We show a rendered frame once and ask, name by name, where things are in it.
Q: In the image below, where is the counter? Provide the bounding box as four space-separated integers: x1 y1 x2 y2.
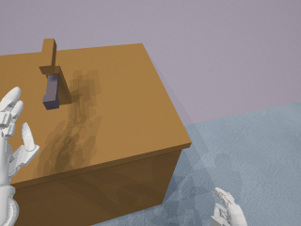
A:
0 38 192 226

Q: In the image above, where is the tap lever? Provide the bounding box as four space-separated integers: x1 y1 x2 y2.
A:
42 74 59 110

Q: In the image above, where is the left robot forearm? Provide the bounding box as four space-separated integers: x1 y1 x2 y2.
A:
0 185 20 226

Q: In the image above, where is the right robot hand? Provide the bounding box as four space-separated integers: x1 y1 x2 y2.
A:
211 187 247 226

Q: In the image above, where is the left robot hand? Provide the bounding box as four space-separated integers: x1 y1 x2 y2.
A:
0 87 40 186

